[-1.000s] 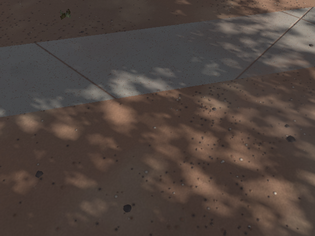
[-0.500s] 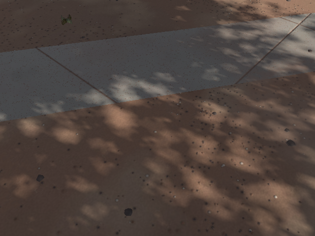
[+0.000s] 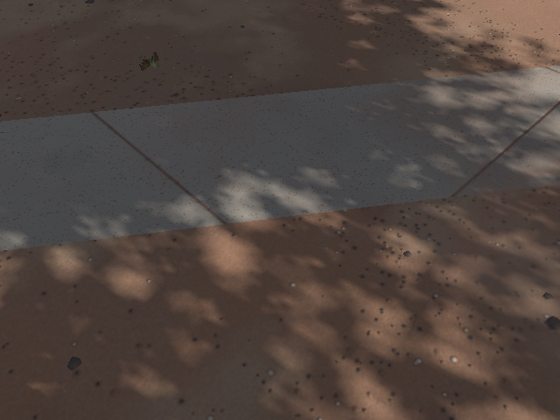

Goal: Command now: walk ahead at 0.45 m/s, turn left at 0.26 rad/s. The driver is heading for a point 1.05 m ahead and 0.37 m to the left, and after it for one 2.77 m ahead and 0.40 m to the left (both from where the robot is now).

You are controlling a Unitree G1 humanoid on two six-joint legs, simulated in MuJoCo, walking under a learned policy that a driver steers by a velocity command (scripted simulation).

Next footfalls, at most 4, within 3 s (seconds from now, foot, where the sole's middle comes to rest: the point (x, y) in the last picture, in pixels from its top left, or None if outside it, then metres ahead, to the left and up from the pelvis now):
0.26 left None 0.32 0.16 -0.78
0.76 right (289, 374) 0.65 0.05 -0.78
1.28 left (153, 338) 0.74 0.42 -0.78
1.84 right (197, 230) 1.12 0.36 -0.78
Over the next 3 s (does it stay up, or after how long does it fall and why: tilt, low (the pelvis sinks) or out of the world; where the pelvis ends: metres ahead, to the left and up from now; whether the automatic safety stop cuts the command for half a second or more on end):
stays up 1.53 0.42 -0.01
